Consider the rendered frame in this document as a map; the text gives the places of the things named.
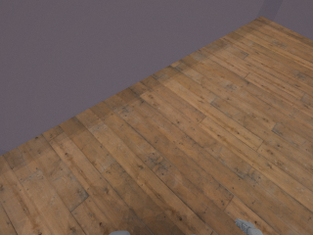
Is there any right robot hand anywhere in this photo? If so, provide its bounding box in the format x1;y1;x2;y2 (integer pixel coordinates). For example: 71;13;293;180
235;218;263;235

